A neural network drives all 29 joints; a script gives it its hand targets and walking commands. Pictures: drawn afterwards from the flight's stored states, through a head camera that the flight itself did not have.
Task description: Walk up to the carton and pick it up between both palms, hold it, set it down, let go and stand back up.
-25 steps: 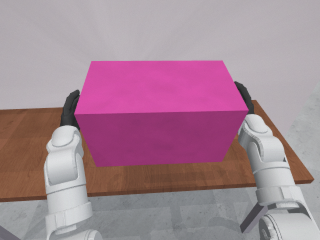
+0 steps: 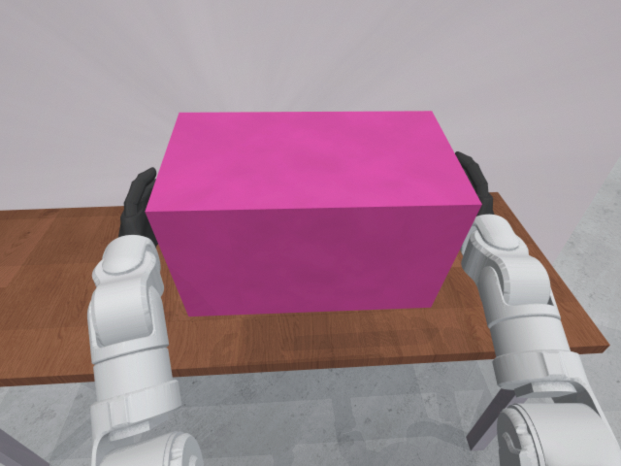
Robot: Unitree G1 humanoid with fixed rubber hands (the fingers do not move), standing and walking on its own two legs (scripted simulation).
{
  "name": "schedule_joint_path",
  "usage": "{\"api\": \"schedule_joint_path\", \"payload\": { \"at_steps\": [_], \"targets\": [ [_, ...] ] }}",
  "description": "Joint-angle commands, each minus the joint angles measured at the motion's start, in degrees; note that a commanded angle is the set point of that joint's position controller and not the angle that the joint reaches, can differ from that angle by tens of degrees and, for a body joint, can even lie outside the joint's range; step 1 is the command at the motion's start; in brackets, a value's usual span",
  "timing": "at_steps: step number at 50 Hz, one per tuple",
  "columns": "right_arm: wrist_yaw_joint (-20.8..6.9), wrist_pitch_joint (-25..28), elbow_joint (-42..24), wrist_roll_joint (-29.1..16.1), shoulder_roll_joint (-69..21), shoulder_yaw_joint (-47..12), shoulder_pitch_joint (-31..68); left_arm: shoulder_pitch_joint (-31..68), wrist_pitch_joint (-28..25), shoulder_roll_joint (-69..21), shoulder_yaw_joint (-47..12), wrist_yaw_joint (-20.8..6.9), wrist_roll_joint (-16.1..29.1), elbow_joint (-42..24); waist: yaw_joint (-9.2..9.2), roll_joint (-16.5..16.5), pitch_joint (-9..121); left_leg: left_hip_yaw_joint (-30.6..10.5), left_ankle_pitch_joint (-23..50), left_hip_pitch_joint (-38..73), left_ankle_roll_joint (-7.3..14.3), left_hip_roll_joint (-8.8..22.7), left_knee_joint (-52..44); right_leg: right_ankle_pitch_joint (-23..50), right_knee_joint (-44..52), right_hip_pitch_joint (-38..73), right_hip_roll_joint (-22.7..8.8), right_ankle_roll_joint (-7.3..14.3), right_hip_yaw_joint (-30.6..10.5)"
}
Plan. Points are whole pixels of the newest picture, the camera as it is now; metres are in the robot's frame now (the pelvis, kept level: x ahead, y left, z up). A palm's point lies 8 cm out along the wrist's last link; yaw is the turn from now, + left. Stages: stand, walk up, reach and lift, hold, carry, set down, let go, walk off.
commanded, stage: hold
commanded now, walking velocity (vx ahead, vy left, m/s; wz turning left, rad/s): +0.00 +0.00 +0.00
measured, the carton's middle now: (310, 213) +0.37 +0.00 +0.18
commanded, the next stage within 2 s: none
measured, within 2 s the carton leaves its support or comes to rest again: neither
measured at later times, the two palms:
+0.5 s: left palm (140, 238) +0.34 +0.20 +0.18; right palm (469, 216) +0.35 -0.20 +0.18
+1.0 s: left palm (140, 241) +0.34 +0.20 +0.18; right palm (469, 217) +0.35 -0.20 +0.18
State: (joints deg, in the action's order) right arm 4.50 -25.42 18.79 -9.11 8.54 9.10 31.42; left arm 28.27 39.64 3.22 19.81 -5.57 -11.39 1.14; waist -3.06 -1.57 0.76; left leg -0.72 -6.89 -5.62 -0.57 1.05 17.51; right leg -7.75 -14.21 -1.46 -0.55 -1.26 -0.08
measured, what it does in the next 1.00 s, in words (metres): stands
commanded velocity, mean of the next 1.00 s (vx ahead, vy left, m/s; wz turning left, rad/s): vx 0.00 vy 0.00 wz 0.00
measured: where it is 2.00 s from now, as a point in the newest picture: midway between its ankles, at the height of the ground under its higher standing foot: outside the picture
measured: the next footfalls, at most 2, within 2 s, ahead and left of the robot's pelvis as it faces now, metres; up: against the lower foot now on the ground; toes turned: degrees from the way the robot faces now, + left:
none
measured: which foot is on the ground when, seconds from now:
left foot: down 0.00-1.00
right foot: down 0.00-1.00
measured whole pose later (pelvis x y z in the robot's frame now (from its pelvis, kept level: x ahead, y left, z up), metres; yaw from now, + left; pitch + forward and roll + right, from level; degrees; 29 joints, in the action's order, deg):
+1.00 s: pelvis +0.00 +0.00 +0.00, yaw +0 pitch -5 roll -1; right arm 4.9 -25.0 17.2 -9.8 8.2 8.2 29.7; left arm 26.2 40.2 3.4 19.5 -5.9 -11.3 -1.1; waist -3.1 -1.8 0.7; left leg -0.8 -7.3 -5.4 -0.8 1.3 17.5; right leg -8.0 -13.8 -1.0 -0.3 -1.0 0.4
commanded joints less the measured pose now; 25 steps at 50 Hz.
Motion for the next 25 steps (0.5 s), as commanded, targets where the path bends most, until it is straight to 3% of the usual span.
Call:
{"api": "schedule_joint_path", "payload": {
  "at_steps": [1, 5, 9, 16, 24, 25],
  "targets": [
    [-10.4, 4.7, -19.9, -7.1, -22.2, -23.8, 43.5, 35.8, -3.7, -18.0, -23.4, -8.3, 8.6, -9.9, 0.19, 0.9, 25.3, 3.4, 9.5, 9.6, -1.4, -3.2, -1.0, 8.5, 1.6, 3.7, 3.1, -0.4, 2.9],
    [-10.5, 5.2, -20.4, -7.3, -22.2, -23.9, 42.8, 36.5, -4.2, -18.1, -24.5, -8.0, 9.0, -11.5, -0.18, 2.6, 26.9, 3.3, 11.0, 10.2, -1.9, -3.3, -0.5, 9.5, 1.4, 3.3, 3.2, -0.1, 3.1],
    [-10.1, 5.6, -22.0, -7.8, -21.4, -24.7, 42.3, 34.9, -4.1, -17.7, -24.6, -7.9, 8.8, -11.8, -0.73, 1.9, 27.0, 3.3, 13.7, 11.2, -2.2, -3.4, 0.2, 12.8, 1.0, 4.3, 3.4, -0.4, 3.0],
    [-10.2, 5.8, -22.5, -8.2, -20.4, -24.2, 41.7, 35.9, -3.9, -17.9, -26.2, -7.6, 9.3, -14.7, -0.78, 4.0, 27.1, 3.1, 14.4, 11.7, -2.7, -3.1, 0.2, 11.3, 1.4, 2.9, 3.7, 0.2, 3.7],
    [-9.9, 5.6, -23.9, -8.2, -20.5, -24.6, 40.8, 33.1, -3.2, -18.0, -25.4, -8.0, 9.0, -14.5, -0.79, 2.4, 26.5, 3.2, 15.2, 11.4, -2.5, -3.3, 0.6, 13.3, 1.0, 4.2, 3.6, -0.2, 3.5],
    [-9.9, 5.6, -24.7, -8.5, -20.6, -25.1, 40.6, 33.2, -3.3, -18.0, -25.8, -8.0, 9.1, -14.7, -0.88, 3.4, 26.7, 3.2, 15.5, 11.7, -2.6, -3.4, 0.6, 14.2, 1.0, 4.1, 3.6, -0.2, 3.1]
  ]
}}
